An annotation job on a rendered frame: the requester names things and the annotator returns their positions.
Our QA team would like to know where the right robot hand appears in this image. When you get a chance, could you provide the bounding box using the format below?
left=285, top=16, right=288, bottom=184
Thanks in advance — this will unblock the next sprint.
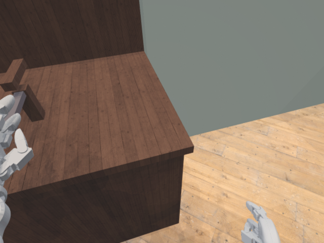
left=241, top=201, right=281, bottom=243

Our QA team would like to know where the robot left forearm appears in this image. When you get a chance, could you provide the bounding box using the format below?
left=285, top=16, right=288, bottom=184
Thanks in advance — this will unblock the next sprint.
left=0, top=186, right=11, bottom=243

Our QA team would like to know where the counter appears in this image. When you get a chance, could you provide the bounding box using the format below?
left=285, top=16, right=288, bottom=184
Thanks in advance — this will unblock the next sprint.
left=0, top=0, right=194, bottom=243

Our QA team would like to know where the left robot hand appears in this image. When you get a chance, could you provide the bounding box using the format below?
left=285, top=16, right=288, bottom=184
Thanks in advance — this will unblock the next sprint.
left=0, top=95, right=34, bottom=187

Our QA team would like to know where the tap lever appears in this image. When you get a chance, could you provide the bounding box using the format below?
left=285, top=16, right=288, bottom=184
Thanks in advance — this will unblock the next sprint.
left=4, top=91, right=26, bottom=130

